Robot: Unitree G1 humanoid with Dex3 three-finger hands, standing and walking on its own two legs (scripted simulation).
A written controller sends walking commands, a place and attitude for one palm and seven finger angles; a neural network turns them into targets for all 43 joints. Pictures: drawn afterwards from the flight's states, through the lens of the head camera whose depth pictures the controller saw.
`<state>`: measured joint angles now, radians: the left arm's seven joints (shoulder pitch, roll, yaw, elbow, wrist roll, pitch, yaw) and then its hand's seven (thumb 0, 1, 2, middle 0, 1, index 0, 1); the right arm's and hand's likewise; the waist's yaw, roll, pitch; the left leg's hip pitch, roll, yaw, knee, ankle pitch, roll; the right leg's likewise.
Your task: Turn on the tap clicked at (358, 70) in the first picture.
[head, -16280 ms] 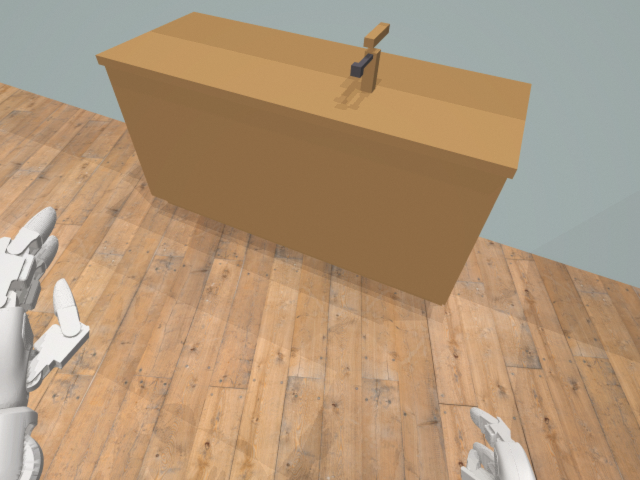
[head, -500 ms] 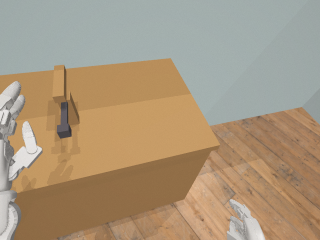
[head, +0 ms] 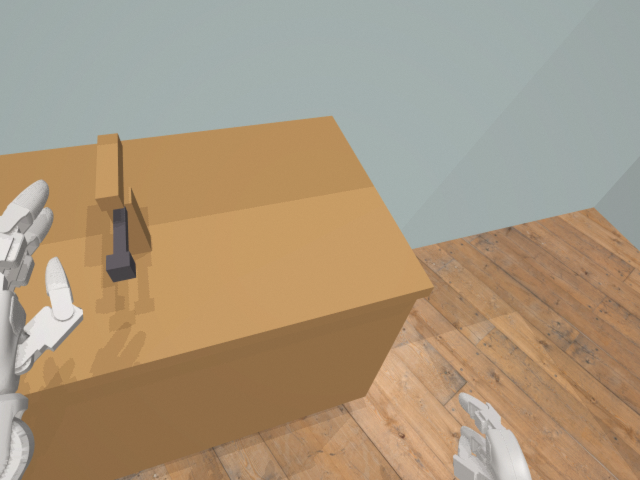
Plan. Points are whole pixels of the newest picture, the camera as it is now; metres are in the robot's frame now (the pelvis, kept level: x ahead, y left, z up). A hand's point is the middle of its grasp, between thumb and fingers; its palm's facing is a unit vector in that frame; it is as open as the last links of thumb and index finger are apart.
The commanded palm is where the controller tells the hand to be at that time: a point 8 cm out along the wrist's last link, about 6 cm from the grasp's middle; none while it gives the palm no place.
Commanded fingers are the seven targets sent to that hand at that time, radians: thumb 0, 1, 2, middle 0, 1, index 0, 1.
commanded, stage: look again from close up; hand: left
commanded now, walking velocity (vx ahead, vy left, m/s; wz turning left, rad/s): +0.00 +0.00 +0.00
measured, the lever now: (121, 266) +0.34 +0.30 +0.04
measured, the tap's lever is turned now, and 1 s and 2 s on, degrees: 0 0 0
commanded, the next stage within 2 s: turn the palm inward beside the body in 0.22 s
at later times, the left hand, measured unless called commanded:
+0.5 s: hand (49, 268) +0.25 +0.28 +0.17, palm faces +0.42 -0.85 -0.32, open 7.4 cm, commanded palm +0.16 +0.28 +0.17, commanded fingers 0.00 0.90 0.90 -0.20 -0.30 -0.20 -0.30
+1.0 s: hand (130, 344) +0.20 +0.20 +0.14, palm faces +0.44 -0.84 -0.31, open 7.4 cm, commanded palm +0.14 +0.25 +0.15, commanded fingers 0.00 0.90 0.90 -0.20 -0.30 -0.20 -0.30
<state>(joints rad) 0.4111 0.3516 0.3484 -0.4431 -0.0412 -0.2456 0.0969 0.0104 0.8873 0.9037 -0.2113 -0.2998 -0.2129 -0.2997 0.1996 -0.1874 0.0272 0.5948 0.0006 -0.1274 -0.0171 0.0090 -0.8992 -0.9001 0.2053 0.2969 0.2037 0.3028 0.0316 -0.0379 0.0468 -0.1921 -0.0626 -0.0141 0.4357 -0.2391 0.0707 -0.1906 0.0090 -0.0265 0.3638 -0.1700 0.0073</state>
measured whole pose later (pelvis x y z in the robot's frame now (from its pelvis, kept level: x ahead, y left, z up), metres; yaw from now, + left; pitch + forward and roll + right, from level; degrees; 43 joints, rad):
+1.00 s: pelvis +0.00 -0.07 -0.02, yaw +2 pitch +2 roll +0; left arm 0.38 0.37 0.35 -0.36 -0.16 -0.05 0.07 0.01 0.89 0.90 -0.21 -0.30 -0.21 -0.30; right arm 0.18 -0.23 0.04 0.64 0.02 -0.15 -0.06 0.01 -0.90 -0.90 0.21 0.30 0.20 0.30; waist 0.05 0.03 -0.07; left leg -0.36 -0.03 -0.07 0.69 -0.36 -0.01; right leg -0.37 0.07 -0.07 0.68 -0.34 -0.09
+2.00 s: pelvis +0.00 -0.05 -0.03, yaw +4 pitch +2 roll +0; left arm 0.56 0.21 0.20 -0.51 -0.20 0.05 0.21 0.01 0.89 0.90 -0.21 -0.30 -0.21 -0.30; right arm 0.20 -0.23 0.05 0.63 0.02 -0.21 -0.08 0.01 -0.90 -0.90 0.21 0.30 0.20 0.30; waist 0.07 0.04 -0.09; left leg -0.37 -0.05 -0.09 0.71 -0.36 0.00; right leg -0.36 0.04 -0.08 0.69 -0.35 -0.07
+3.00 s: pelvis +0.00 -0.07 -0.02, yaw +4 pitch +2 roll +1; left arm 0.42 0.21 0.23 -0.35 -0.21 0.05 0.23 0.01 0.89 0.90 -0.21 -0.30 -0.21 -0.30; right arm 0.19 -0.24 0.04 0.66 0.02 -0.20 -0.09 0.01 -0.90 -0.90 0.20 0.30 0.20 0.30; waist 0.06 0.04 -0.07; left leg -0.36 -0.04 -0.09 0.67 -0.35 -0.01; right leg -0.36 0.05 -0.09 0.67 -0.35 -0.09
